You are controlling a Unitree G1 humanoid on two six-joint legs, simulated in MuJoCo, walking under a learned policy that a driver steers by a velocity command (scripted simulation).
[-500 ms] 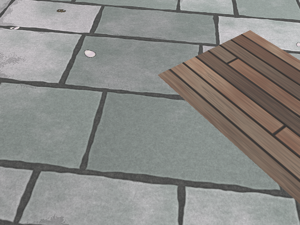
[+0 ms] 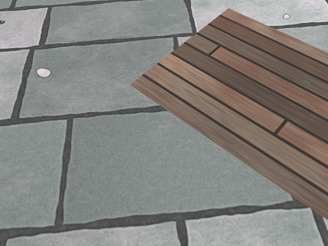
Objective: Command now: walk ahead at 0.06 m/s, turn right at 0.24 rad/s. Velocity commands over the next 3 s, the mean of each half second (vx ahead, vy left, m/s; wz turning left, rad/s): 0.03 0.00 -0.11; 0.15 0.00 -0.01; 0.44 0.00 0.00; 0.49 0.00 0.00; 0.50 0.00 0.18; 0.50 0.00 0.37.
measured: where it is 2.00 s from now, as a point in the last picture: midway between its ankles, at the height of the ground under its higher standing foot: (173, 191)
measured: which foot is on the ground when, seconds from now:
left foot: up 0.00-0.14, down 0.16-0.96, up 0.98-1.00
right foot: down 0.00-1.00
